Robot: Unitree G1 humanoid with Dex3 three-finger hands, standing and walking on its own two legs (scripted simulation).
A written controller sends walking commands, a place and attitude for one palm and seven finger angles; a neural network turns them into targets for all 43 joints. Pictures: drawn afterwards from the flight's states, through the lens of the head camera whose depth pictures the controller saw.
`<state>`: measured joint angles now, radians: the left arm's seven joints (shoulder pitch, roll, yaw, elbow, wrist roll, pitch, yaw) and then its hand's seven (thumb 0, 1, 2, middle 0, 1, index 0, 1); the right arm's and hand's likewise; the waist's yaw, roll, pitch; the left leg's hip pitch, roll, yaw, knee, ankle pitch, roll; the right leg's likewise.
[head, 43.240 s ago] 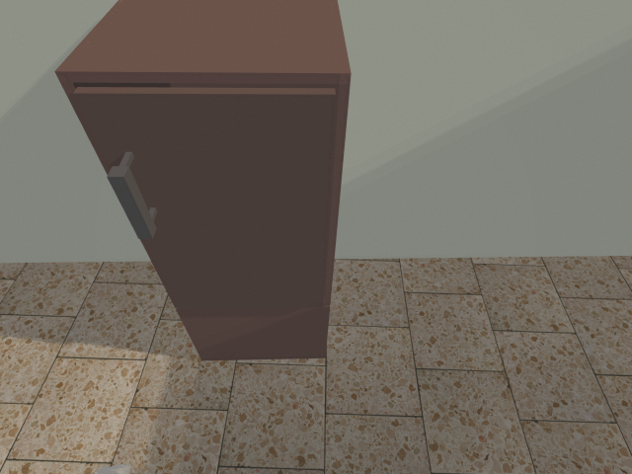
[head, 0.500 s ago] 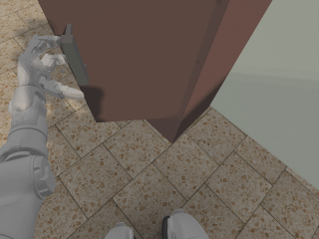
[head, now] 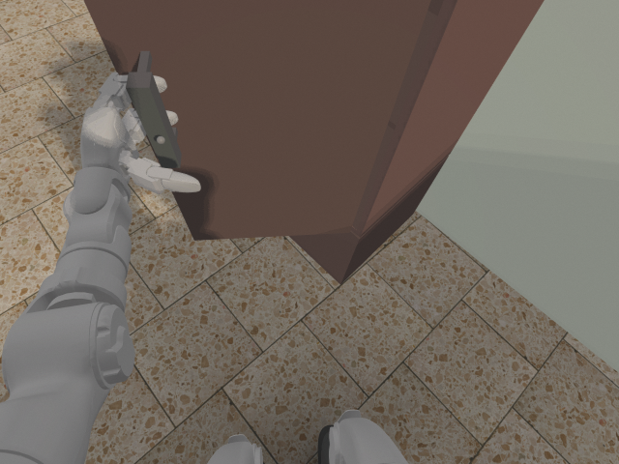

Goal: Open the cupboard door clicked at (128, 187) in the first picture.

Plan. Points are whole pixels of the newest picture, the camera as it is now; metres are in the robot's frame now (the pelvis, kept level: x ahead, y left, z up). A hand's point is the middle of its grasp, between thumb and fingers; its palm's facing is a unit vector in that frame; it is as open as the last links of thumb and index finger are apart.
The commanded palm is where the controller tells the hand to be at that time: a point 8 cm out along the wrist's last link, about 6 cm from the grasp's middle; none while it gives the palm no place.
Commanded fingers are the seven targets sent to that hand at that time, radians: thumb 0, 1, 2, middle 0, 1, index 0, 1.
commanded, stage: slide the fingers in behind the handle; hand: left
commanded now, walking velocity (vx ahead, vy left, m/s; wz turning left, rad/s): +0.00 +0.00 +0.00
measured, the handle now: (159, 113) +0.55 +0.16 +0.08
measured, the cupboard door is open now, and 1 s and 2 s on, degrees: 50 50 67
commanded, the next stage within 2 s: close the thumb around the handle in 0.60 s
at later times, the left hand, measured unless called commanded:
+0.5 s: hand (174, 141) +0.50 +0.14 +0.08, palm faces +0.01 -1.00 -0.01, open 14.0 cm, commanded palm +0.47 +0.19 +0.08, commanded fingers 0.00 -0.50 0.30 -0.30 -1.20 -0.30 -1.20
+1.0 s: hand (171, 142) +0.50 +0.14 +0.08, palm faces +0.00 -1.00 -0.01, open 11.5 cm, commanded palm +0.47 +0.19 +0.08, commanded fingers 0.00 0.40 0.68 -0.36 -1.30 -0.36 -1.30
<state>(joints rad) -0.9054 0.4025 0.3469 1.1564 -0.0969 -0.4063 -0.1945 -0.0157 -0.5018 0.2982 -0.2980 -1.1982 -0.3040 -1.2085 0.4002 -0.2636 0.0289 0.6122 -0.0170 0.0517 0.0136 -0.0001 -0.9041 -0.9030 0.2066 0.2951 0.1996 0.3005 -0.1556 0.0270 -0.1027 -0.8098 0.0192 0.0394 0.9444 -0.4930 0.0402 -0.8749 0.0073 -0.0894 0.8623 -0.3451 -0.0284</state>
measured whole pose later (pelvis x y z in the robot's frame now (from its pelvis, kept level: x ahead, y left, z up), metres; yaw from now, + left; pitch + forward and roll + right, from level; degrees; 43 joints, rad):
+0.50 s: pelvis -0.01 -0.01 +0.00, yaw +0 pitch +20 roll -1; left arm -0.90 0.38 0.34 1.17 -0.08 -0.44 -0.13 -0.02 -0.50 0.30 -0.29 -1.20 -0.29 -1.20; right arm 0.41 -0.26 0.02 0.62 -0.02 0.04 0.02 0.00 -0.90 -0.90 0.21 0.30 0.20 0.30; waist -0.16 0.03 -0.10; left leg -0.80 0.02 0.05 0.93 -0.48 0.04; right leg -0.87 0.01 -0.08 0.87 -0.34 -0.03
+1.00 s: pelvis -0.01 -0.01 +0.00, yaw +0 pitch +20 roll -1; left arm -0.90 0.38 0.34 1.16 -0.08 -0.44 -0.14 -0.01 -0.11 0.47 -0.33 -1.24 -0.32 -1.24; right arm 0.40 -0.27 0.02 0.62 -0.02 0.03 0.01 0.00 -0.90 -0.90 0.21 0.30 0.20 0.30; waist -0.16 0.03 -0.10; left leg -0.80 0.02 0.05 0.94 -0.48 0.04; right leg -0.88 0.01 -0.08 0.87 -0.34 -0.03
